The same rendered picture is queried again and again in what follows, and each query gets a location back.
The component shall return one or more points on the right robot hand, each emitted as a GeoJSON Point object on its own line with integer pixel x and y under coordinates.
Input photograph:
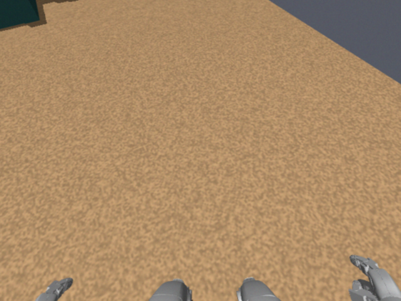
{"type": "Point", "coordinates": [380, 284]}

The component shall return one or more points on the left robot hand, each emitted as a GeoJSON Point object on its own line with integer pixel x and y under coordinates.
{"type": "Point", "coordinates": [55, 290]}

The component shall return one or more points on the sofa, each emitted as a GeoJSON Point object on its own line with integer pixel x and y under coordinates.
{"type": "Point", "coordinates": [15, 12]}

